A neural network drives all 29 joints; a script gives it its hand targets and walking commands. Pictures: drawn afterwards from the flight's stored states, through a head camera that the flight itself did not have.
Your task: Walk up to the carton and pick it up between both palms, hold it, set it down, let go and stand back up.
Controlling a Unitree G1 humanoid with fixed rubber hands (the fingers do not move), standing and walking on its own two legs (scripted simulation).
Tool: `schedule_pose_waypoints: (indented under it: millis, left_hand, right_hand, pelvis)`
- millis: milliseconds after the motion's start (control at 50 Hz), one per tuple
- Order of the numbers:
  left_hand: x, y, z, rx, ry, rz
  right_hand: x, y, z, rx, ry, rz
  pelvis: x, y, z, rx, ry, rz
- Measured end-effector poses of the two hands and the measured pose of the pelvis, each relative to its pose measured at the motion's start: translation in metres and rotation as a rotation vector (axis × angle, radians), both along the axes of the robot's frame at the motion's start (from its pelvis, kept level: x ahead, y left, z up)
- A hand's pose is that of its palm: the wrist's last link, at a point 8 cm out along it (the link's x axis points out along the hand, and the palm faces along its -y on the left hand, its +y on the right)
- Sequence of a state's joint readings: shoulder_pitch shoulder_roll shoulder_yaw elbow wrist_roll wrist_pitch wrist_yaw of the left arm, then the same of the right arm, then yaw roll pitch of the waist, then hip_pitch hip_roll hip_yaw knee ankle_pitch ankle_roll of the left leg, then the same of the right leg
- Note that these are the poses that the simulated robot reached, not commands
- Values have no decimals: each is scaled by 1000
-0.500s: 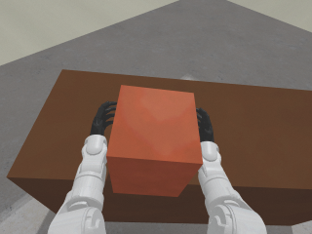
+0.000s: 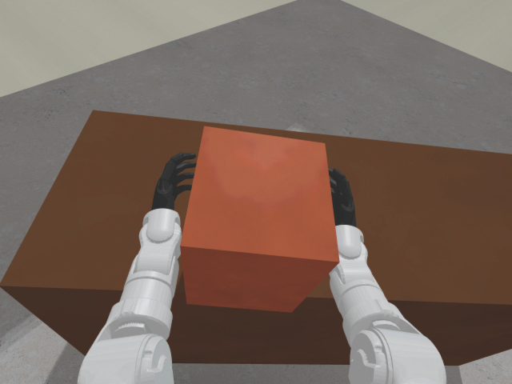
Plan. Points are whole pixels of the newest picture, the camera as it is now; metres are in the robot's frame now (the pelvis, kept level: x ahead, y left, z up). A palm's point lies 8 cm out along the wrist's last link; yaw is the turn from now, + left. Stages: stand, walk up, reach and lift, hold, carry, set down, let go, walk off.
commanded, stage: reach and lift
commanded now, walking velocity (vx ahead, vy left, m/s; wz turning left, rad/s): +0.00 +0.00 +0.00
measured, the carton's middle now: (251, 228) +0.37 +0.04 +0.02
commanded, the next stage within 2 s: none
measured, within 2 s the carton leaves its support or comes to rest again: neither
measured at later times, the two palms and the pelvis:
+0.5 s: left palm (166, 175) +0.36 +0.18 +0.13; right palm (358, 202) +0.38 -0.11 +0.12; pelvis +0.00 -0.01 +0.00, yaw +1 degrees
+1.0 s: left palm (169, 151) +0.36 +0.17 +0.19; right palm (379, 192) +0.36 -0.12 +0.17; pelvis -0.01 +0.01 +0.00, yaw +2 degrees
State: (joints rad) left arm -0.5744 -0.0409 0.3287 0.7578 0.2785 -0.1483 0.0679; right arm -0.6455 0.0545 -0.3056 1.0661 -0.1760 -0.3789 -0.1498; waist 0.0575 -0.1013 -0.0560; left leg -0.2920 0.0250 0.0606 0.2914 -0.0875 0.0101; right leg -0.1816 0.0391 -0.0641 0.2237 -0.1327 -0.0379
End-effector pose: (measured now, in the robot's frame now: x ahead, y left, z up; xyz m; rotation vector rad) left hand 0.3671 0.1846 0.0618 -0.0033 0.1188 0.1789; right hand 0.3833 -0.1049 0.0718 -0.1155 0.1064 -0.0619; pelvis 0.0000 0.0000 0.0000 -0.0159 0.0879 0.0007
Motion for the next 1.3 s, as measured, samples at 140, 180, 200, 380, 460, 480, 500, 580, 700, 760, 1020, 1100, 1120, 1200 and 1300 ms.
schedule_pose_waypoints:
  millis: [140, 180, 200, 380, 460, 480, 500, 580, 700, 760, 1020, 1100, 1120, 1200, 1300]
  left_hand:
    - [9, -5, 29, 17, -17, -16]
    - [11, -6, 34, 13, -13, -24]
    - [10, -6, 37, 14, -15, -25]
    - [-1, -5, 50, 15, 3, -22]
    - [-4, -5, 62, 23, -9, -22]
    - [-4, -5, 65, 25, -10, -23]
    - [-5, -5, 68, 28, -11, -24]
    - [-6, -7, 80, 33, -13, -35]
    - [-10, -10, 96, 55, -5, -46]
    - [-11, -11, 103, 59, 0, -47]
    - [-11, -16, 125, 69, 10, -52]
    - [-11, -19, 129, 71, 12, -54]
    - [-11, -19, 130, 71, 13, -55]
    - [-11, -21, 132, 69, 18, -55]
    - [-11, -21, 135, 69, 18, -52]
  right_hand:
    - [5, -5, 22, 23, -17, -13]
    - [5, -7, 25, 18, -14, -16]
    - [4, -7, 26, 18, -16, -16]
    - [-4, -6, 36, 30, -1, -9]
    - [-7, -6, 47, 38, -14, -9]
    - [-7, -7, 50, 39, -16, -10]
    - [-8, -7, 52, 39, -17, -11]
    - [-12, -9, 61, 44, -21, -19]
    - [-17, -11, 71, 66, -17, -28]
    - [-20, -12, 76, 79, -13, -32]
    - [-22, -18, 97, 110, -8, -45]
    - [-22, -20, 103, 115, -7, -48]
    - [-23, -20, 104, 116, -6, -49]
    - [-23, -22, 108, 117, -3, -51]
    - [-22, -23, 111, 118, -4, -48]
  pelvis:
    - [3, 1, 1, 4, -50, 0]
    - [4, 1, 1, 7, -69, -4]
    - [5, 0, 1, 8, -78, -6]
    - [8, -4, 0, 10, -157, 7]
    - [5, -5, -1, 10, -176, 16]
    - [5, -5, -1, 11, -181, 18]
    - [4, -5, -1, 11, -186, 20]
    - [1, -5, -1, 13, -202, 26]
    - [-3, -2, -2, 12, -219, 34]
    - [-5, 0, -3, 11, -225, 36]
    - [-10, 6, -3, 9, -238, 27]
    - [-10, 7, -3, 9, -241, 25]
    - [-10, 7, -3, 8, -242, 24]
    - [-10, 7, -3, 8, -244, 20]
    - [-11, 7, -3, 8, -246, 18]
